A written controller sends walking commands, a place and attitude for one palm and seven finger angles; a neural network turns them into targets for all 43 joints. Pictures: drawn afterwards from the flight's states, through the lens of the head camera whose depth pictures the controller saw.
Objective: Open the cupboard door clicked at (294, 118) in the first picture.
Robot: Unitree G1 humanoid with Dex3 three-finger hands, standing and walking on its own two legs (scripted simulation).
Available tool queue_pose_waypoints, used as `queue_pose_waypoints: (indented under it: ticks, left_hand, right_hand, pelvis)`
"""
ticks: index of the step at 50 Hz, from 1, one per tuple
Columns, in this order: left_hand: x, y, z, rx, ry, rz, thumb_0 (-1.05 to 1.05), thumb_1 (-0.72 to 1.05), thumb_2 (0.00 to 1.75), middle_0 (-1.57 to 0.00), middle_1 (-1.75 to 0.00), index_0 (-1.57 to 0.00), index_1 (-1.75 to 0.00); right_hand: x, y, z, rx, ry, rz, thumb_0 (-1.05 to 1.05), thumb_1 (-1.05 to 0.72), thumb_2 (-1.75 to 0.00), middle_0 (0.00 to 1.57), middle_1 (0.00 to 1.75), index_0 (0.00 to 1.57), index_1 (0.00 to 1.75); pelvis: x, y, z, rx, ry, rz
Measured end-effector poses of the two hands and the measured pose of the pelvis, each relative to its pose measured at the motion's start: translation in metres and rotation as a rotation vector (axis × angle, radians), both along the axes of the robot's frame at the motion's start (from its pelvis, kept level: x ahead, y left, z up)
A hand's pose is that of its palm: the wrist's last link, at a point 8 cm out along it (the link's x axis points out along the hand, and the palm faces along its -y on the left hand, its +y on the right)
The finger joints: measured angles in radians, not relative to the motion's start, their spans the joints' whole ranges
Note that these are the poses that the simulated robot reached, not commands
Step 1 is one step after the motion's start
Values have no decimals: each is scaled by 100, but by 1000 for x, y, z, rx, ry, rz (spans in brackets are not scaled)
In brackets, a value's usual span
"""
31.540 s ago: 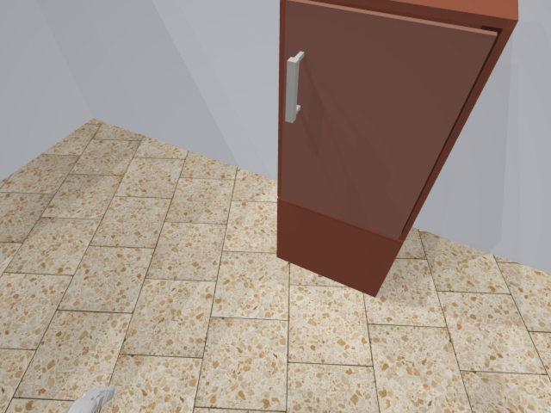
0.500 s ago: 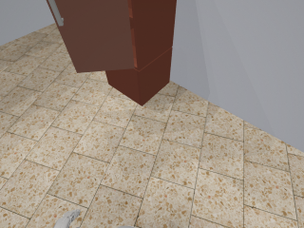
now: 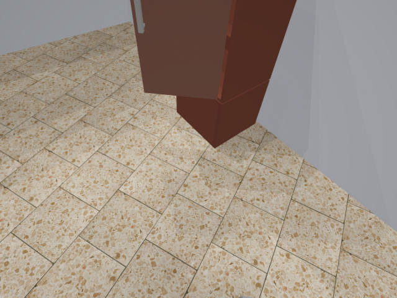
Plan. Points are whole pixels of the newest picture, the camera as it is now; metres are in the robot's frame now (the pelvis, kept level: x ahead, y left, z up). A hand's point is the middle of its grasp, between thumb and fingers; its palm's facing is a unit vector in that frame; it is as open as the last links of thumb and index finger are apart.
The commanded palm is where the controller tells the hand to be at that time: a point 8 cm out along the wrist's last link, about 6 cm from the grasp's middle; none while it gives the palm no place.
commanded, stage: take the last steps up to it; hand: left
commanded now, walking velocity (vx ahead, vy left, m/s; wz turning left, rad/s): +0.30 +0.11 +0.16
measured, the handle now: (140, 10) +1.06 +0.31 +0.07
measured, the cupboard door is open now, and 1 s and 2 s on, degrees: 47 47 47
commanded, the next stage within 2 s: come to a stop and stand still in 1.22 s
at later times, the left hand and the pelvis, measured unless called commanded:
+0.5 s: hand out of the picture +0.07 +0.20 -0.18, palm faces +0.21 -0.97 -0.14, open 7.4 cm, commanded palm none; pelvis +0.14 +0.04 -0.01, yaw +6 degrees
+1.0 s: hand (123, 184) +0.42 +0.25 -0.16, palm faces +0.08 -0.98 -0.21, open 7.4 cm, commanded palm none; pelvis +0.32 +0.06 -0.01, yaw +4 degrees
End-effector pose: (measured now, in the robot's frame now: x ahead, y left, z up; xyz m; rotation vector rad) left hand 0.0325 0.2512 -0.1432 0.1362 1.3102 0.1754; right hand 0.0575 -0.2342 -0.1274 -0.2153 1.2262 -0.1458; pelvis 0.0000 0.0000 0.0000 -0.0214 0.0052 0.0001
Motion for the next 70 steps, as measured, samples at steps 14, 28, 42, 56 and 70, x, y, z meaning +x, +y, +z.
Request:
queue_pose_waypoints:
  ticks: [14, 28, 42, 56, 70]
  left_hand:
    - [62, -25, 12, 25, -136, 53, 1, 90, 90, -20, -29, -20, -30]
    - [31, 19, -22, -79, 222, 178, 1, 91, 90, -20, -30, -20, -30]
    - [284, 65, 16, 6, -141, 11, 1, 91, 90, -20, -29, -19, -30]
    - [363, 51, 11, 16, -100, 58, -1, 94, 90, -20, -30, -20, -30]
    - [379, 96, -20, -57, 188, 92, 1, 91, 90, -20, -29, -20, -30]
  right_hand:
    - [8, -20, -24, 48, 188, -8, 1, -91, -89, 20, 30, 20, 30]
    - [195, 62, -13, 13, -59, 115, 1, -91, -89, 20, 30, 20, 30]
    - [190, 80, -18, 53, 148, -27, 0, -93, -89, 20, 30, 20, 30]
    - [314, 77, -16, 75, 167, -36, 1, -91, -89, 20, 30, 20, 30]
    - [499, 132, -6, 2, -84, 53, 1, -91, -89, 20, 30, 20, 30]
  pelvis:
    - [60, -11, -5, 18, -18, 83]
    - [156, 59, -18, 21, -6, 86]
    - [252, 76, 0, 48, -6, 53]
    - [364, 67, 2, 16, 1, 67]
    - [470, 124, -11, 17, -12, 28]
